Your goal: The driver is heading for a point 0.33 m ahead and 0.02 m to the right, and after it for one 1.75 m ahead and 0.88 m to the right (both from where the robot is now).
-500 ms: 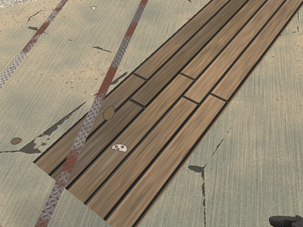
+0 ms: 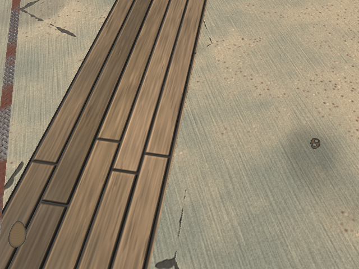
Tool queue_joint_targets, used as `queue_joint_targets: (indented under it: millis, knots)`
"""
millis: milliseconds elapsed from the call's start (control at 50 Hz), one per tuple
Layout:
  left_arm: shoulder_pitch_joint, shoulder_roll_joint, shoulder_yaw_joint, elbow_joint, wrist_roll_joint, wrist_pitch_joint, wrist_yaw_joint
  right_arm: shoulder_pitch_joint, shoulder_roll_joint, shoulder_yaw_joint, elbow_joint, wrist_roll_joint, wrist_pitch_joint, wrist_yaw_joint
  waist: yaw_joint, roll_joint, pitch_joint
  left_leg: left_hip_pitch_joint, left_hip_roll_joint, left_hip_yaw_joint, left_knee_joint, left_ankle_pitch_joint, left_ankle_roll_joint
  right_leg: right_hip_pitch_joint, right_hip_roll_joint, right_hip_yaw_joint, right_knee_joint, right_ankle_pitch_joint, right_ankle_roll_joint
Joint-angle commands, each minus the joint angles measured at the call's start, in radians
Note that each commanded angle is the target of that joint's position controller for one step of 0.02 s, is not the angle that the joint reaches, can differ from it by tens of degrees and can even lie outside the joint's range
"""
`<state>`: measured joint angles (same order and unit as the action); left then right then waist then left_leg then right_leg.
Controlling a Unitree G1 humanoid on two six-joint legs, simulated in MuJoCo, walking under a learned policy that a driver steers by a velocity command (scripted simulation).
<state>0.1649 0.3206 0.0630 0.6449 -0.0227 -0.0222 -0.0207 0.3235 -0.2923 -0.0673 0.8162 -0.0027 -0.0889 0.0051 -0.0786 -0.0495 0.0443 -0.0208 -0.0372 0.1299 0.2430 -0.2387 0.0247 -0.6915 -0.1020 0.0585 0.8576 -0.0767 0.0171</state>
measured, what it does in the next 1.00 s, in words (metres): walks ahead, turning right: right foot, then left foot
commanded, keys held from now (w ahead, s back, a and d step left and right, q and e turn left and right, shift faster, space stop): w+e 0.14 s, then e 0.30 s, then no key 0.56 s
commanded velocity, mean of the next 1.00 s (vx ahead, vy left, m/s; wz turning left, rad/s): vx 0.19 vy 0.00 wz -0.39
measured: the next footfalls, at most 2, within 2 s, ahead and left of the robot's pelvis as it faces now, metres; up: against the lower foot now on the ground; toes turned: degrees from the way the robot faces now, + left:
right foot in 0.18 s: +0.27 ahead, -0.14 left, +0.00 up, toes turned -9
left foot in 0.64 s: +0.43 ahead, +0.03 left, +0.00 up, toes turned -24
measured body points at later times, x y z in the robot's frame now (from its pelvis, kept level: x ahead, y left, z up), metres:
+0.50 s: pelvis +0.23 -0.06 +0.00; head +0.27 -0.09 +0.44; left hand +0.43 +0.19 -0.09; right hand +0.34 -0.37 -0.10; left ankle +0.39 +0.08 -0.69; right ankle +0.23 -0.14 -0.74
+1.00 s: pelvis +0.31 -0.06 -0.01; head +0.32 -0.07 +0.44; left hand +0.51 +0.15 -0.13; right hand +0.34 -0.35 -0.12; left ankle +0.39 +0.04 -0.74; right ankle +0.24 -0.19 -0.74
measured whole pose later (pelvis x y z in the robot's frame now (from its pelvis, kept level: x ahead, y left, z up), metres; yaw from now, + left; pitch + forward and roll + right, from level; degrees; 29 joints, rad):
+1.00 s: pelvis +0.31 -0.06 -0.01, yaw -22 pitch -1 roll +0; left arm 0.22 0.27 0.04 0.77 0.01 0.05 0.02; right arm 0.14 -0.24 -0.01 0.79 -0.02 -0.01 0.01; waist -0.01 0.00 0.04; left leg -0.29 0.00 -0.03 0.51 -0.21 -0.02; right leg -0.20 0.00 0.08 0.52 -0.31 0.03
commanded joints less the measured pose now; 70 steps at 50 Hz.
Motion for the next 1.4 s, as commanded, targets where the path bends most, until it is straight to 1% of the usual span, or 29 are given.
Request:
queue_joint_targets:
  millis: [20,80,120,140,160,180,200,220,240,280,300,340,460,560,620,640,660,680,700,720,780,840,900,940,960,980,1000,1080,1400]
  knots:
    - [-0.089,0.01,-0.009,-0.093,0.0,-0.02,-0.021,-0.06,-0.167,-0.035,-0.062,0.009,-0.011,-0.006,0.005,0.092,0.02,-0.024,0.267,-0.068,-0.091,0.36,0.138,0.036,0.005,-0.04,-0.132,0.112,-0.017]
    - [-0.151,0.023,-0.005,-0.132,-0.003,-0.017,-0.037,-0.024,-0.194,-0.043,-0.036,0.025,0.006,-0.007,0.001,0.099,0.034,0.066,0.299,-0.031,-0.048,0.44,0.115,0.039,0.024,-0.073,-0.207,0.046,-0.053]
    - [-0.129,0.052,0.01,-0.143,0.002,-0.012,-0.041,-0.024,-0.222,-0.051,-0.033,0.031,0.02,-0.012,0.036,0.126,-0.001,0.109,0.305,0.008,0.059,0.72,0.093,0.123,0.077,-0.122,-0.229,-0.057,-0.093]
    - [-0.068,0.08,0.025,-0.135,0.006,-0.007,-0.039,-0.026,-0.237,-0.056,-0.035,0.034,0.028,-0.017,0.078,0.141,-0.047,0.113,0.301,0.029,0.17,0.879,0.081,0.219,0.116,-0.15,-0.234,-0.103,-0.117]
    - [0.076,0.124,0.052,-0.101,0.009,-0.003,-0.033,-0.045,-0.235,-0.053,-0.043,0.037,0.036,-0.023,0.163,0.125,-0.115,0.055,0.27,0.058,0.368,0.946,0.052,0.412,0.159,-0.162,-0.298,-0.051,-0.15]
    - [0.239,0.191,0.083,-0.063,0.011,0.005,-0.014,-0.04,-0.203,-0.039,-0.06,0.024,0.032,-0.028,0.239,0.056,-0.202,-0.155,0.224,0.061,0.651,0.742,0.003,0.707,0.114,-0.052,-0.33,0.084,-0.194]
    - [0.201,0.321,0.097,-0.079,0.015,0.001,-0.001,0.082,-0.054,0.011,-0.122,-0.03,0.012,-0.012,0.103,-0.247,-0.32,-0.627,0.024,0.018,1.051,-0.307,-0.073,1.092,-0.198,0.487,-0.335,0.265,-0.395]
    - [0.23,0.245,0.078,-0.122,0.019,-0.009,-0.004,0.027,-0.143,0.004,-0.108,-0.012,-0.014,0.001,0.185,-0.124,-0.514,-0.67,-0.002,-0.216,1.192,-0.419,-0.072,1.125,-0.276,0.706,-0.437,0.283,-0.464]
    - [0.178,0.193,0.058,-0.118,0.025,-0.018,-0.009,-0.083,-0.187,-0.01,-0.14,0.025,-0.02,0.006,0.193,-0.054,-0.382,-0.718,0.049,-0.237,1.18,-0.331,-0.057,1.021,-0.231,0.528,-0.445,0.394,-0.409]
    - [0.08,0.144,0.048,-0.11,0.004,-0.019,-0.003,-0.113,-0.164,-0.004,-0.138,0.002,-0.015,-0.014,0.118,0.054,-0.184,-0.686,0.114,-0.209,1.023,-0.212,-0.064,0.744,-0.135,0.328,-0.461,0.467,-0.329]
    - [0.042,0.134,0.042,-0.12,0.014,-0.016,0.003,-0.102,-0.175,-0.009,-0.136,-0.004,-0.001,-0.018,0.082,0.035,-0.155,-0.612,0.127,-0.213,0.984,-0.182,-0.07,0.629,-0.11,0.287,-0.489,0.497,-0.319]
    - [0.009,0.142,0.045,-0.116,0.03,-0.013,0.008,-0.069,-0.152,-0.006,-0.126,-0.009,0.025,-0.023,0.045,0.016,-0.146,-0.534,0.112,-0.2,0.916,-0.153,-0.094,0.505,-0.087,0.251,-0.517,0.565,-0.32]
    - [0.021,0.158,0.049,-0.073,0.01,0.02,0.046,-0.155,-0.102,0.012,-0.14,-0.011,0.051,-0.026,0.062,-0.029,-0.183,-0.48,0.052,-0.197,0.629,0.065,-0.135,0.445,-0.014,0.191,-0.481,0.484,-0.258]
    - [0.056,0.134,0.034,-0.038,0.021,0.035,0.049,-0.248,-0.108,0.011,-0.164,-0.001,0.049,-0.012,0.11,-0.066,-0.157,-0.43,0.043,-0.207,0.455,0.082,-0.111,0.49,-0.039,0.257,-0.435,0.34,-0.234]
    - [0.035,0.11,0.02,-0.029,0.015,0.036,0.047,-0.226,-0.111,0.003,-0.165,-0.005,0.035,-0.004,0.083,-0.084,-0.134,-0.338,0.038,-0.195,0.272,0.112,-0.06,0.512,-0.031,0.311,-0.365,0.258,-0.202]
    - [0.041,0.09,0.012,-0.023,0.015,0.033,0.046,-0.21,-0.113,0.002,-0.163,-0.014,0.027,-0.004,0.068,-0.07,-0.125,-0.245,0.067,-0.212,0.157,0.282,-0.029,0.483,0.005,0.308,-0.339,0.187,-0.164]
    - [0.08,0.047,-0.003,-0.025,0.039,0.024,0.045,-0.2,-0.162,-0.003,-0.175,-0.034,0.022,-0.011,0.092,0.03,-0.171,-0.117,0.21,-0.333,0.159,0.589,0.021,0.435,0.07,0.252,-0.25,0.024,-0.111]
    - [0.197,0.037,-0.005,-0.004,0.042,0.02,0.046,-0.219,-0.186,-0.006,-0.175,-0.045,0.034,-0.016,0.158,0.22,-0.193,-0.017,0.344,-0.473,0.194,0.811,0.169,0.329,0.18,0.151,-0.147,-0.389,-0.047]
    - [0.16,0.08,0.0,-0.006,0.044,0.026,0.05,-0.186,-0.099,0.014,-0.154,-0.034,0.041,-0.014,0.116,0.258,-0.207,-0.042,0.411,-0.583,0.153,0.712,0.264,0.299,0.156,0.114,-0.082,-0.52,0.004]
    - [0.102,0.121,0.014,-0.012,0.031,0.036,0.054,-0.17,-0.083,0.021,-0.147,-0.026,0.042,-0.007,0.081,0.23,-0.181,-0.046,0.386,-0.582,0.131,0.615,0.264,0.273,0.142,0.105,-0.008,-0.544,0.027]
    - [0.082,0.103,0.023,0.011,0.022,0.074,0.058,-0.221,-0.122,0.011,-0.139,-0.008,0.051,-0.007,0.093,0.18,-0.133,-0.123,0.32,-0.479,0.107,0.405,0.197,0.27,0.105,0.091,0.086,-0.498,0.076]
    - [0.083,0.023,0.0,0.041,0.02,0.071,0.051,-0.256,-0.102,0.013,-0.128,-0.009,0.072,-0.005,0.094,0.216,-0.117,-0.185,0.217,-0.343,0.111,0.357,0.144,0.399,0.104,0.012,-0.164,-0.371,0.079]
    - [0.098,0.022,0.003,0.074,0.023,0.064,0.044,-0.223,-0.088,0.019,-0.104,0.003,0.079,-0.005,0.101,0.214,-0.143,-0.187,0.184,-0.309,0.145,0.247,0.115,0.541,0.119,-0.026,-0.453,-0.106,0.045]
    - [0.06,0.101,0.013,0.05,0.041,0.065,0.048,-0.181,-0.077,0.028,-0.092,-0.013,0.062,0.005,0.064,0.104,-0.138,-0.262,0.143,-0.277,0.169,0.066,0.029,0.606,0.016,0.077,-0.439,0.05,-0.011]
    - [0.049,0.113,0.02,0.076,0.038,0.064,0.044,-0.17,-0.055,0.03,-0.087,-0.017,0.058,0.007,0.035,-0.028,-0.116,-0.219,0.072,-0.19,0.175,-0.016,-0.015,0.5,0.026,0.078,-0.425,-0.113,-0.052]
    - [0.031,0.063,0.009,0.067,0.04,0.057,0.039,-0.209,-0.071,0.029,-0.08,-0.023,0.057,0.005,0.061,-0.009,-0.084,-0.185,0.065,-0.178,0.205,0.001,-0.04,0.441,0.038,0.08,-0.453,-0.202,-0.061]
    - [0.031,0.043,0.001,0.077,0.046,0.05,0.039,-0.224,-0.069,0.026,-0.078,-0.019,0.059,0.002,0.062,-0.003,-0.067,-0.175,0.066,-0.176,0.213,0.03,-0.041,0.416,0.038,0.081,-0.466,-0.222,-0.053]
    - [0.065,0.049,-0.001,0.11,0.038,0.021,0.044,-0.198,-0.067,0.023,-0.045,-0.009,0.069,-0.015,0.065,-0.001,-0.045,-0.167,0.071,-0.182,0.229,0.133,-0.031,0.421,0.052,0.066,-0.448,-0.113,-0.03]
    - [0.1,0.02,-0.017,0.239,0.028,0.005,0.046,-0.164,-0.072,0.008,0.112,0.0,0.094,-0.045,0.068,0.041,-0.032,-0.126,0.07,-0.181,0.217,0.202,-0.054,0.46,0.076,0.036,-0.458,-0.017,-0.034]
